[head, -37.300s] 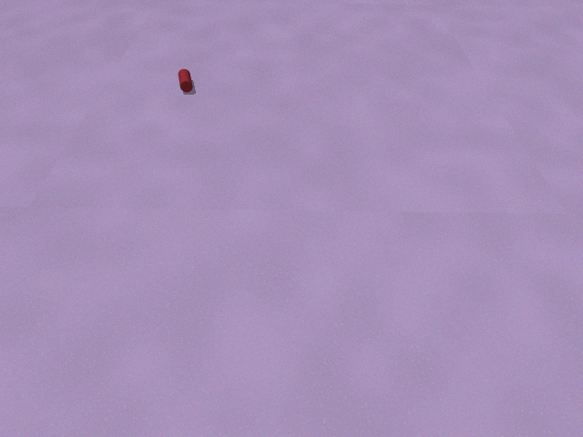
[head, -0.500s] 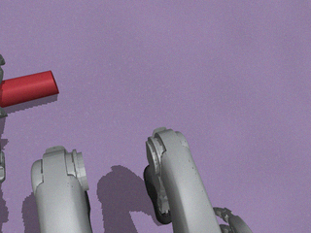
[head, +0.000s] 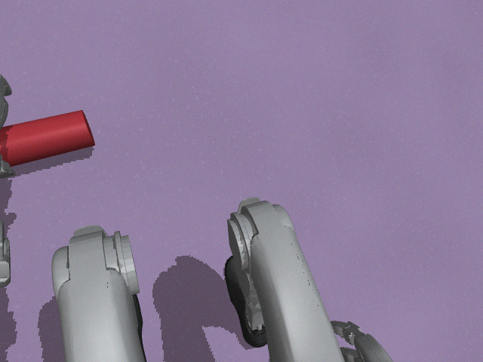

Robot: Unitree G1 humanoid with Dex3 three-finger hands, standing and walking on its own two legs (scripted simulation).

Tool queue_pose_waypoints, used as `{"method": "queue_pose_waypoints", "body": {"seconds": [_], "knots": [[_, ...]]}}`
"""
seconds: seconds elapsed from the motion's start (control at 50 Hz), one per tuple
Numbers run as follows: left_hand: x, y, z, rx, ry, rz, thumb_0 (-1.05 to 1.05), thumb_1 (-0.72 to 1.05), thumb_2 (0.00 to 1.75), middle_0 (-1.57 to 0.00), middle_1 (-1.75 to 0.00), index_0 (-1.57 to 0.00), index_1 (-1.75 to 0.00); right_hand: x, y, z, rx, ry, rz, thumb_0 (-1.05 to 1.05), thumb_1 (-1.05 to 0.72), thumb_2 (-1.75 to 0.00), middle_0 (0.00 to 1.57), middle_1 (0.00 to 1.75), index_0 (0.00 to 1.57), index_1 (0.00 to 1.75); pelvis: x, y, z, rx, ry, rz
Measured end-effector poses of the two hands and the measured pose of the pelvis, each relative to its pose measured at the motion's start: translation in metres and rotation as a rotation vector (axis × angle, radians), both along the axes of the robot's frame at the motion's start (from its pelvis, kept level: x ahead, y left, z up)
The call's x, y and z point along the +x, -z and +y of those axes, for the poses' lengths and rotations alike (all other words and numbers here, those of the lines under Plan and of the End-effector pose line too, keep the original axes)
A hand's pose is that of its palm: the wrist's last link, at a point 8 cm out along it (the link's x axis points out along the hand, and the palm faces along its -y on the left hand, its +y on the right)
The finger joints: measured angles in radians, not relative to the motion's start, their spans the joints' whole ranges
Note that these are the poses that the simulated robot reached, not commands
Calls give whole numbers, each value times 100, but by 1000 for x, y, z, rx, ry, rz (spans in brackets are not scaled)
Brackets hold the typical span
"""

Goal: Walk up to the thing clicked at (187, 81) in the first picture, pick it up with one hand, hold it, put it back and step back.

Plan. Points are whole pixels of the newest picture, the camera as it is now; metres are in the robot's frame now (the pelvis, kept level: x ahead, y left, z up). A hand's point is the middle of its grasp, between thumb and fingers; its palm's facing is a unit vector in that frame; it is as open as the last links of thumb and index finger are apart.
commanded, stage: rise first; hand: left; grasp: from above
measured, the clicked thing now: (47, 137) +0.51 +0.27 -0.29
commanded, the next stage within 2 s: approach in 0.34 s
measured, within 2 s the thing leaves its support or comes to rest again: neither
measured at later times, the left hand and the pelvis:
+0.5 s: hand out of the picture +0.47 +0.31 -0.17, palm faces -0.43 -0.10 -0.90, open 14.0 cm; pelvis +0.00 +0.00 +0.00, yaw +0 degrees
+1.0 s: hand (35, 107) +0.52 +0.25 -0.16, palm faces -0.41 -0.09 -0.91, open 13.5 cm; pelvis +0.00 +0.00 +0.00, yaw -1 degrees
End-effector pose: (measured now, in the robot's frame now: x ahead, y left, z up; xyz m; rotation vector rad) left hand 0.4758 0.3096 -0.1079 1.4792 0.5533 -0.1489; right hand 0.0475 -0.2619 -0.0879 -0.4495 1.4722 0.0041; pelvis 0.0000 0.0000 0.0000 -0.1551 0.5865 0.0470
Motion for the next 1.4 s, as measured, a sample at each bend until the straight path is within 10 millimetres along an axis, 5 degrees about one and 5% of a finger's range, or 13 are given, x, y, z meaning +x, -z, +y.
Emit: {"method": "queue_pose_waypoints", "body": {"seconds": [0.52, 0.82, 0.94, 1.18, 1.4], "knots": [[-2, 3, -2, 3, 19, 1, 0, -52, 99, -9, -104, -10, -104, -9, -2, 0, -18, -5, 2, 0, -90, -89, 20, 30, 20, 30, -4, 2, 0, 1, -2, -8], [54, -5, -61, -13, 86, -78, 0, -48, 99, -10, -109, -12, -108, -28, -10, 2, -43, 37, 17, 0, -90, -89, 20, 30, 20, 30, -1, 4, 1, -8, 11, 17], [59, -7, -67, 16, 34, -63, 0, -47, 101, -10, -109, -12, -108, -43, -9, 7, -9, 81, 51, 0, -90, -89, 20, 30, 20, 30, 2, 3, 0, 0, 19, 29], [16, 33, -33, -23, -6, 114, 0, -50, 98, -9, -104, -10, -104, -33, 1, 6, 5, 14, 59, 0, -89, -89, 20, 30, 20, 30, -4, 8, -4, 6, 16, -19], [20, 64, -42, -35, 107, -3, 0, -47, 101, -9, -105, -10, -105, -17, -9, -1, -61, -75, 56, 0, -89, -89, 20, 30, 20, 30, 1, 17, 0, -22, 19, -26]]}}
